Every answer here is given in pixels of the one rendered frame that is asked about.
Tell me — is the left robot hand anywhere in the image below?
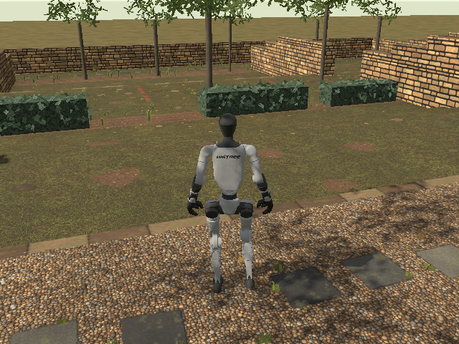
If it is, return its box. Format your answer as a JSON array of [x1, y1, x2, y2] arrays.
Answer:
[[186, 200, 203, 216]]

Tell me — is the left robot forearm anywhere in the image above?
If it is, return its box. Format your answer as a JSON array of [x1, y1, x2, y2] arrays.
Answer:
[[188, 174, 202, 203]]

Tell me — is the left robot upper arm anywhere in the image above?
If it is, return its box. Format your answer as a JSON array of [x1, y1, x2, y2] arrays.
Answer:
[[194, 145, 214, 185]]

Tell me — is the right robot forearm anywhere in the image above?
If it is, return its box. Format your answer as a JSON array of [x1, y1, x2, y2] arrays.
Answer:
[[257, 173, 272, 201]]

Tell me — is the right robot upper arm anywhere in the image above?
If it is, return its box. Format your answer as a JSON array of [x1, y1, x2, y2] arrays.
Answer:
[[243, 144, 264, 184]]

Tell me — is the robot head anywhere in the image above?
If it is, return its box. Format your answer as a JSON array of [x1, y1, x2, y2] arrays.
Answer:
[[216, 113, 241, 148]]

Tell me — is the robot left shin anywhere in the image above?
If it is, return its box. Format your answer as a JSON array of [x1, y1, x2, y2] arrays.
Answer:
[[210, 237, 221, 283]]

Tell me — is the right robot hand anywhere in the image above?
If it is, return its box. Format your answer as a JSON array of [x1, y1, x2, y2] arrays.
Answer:
[[257, 199, 273, 214]]

